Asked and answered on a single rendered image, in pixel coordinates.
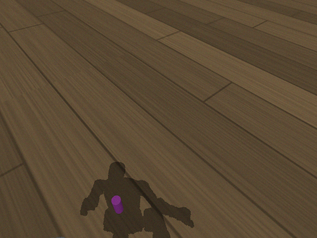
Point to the can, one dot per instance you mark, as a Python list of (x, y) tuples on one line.
[(117, 204)]

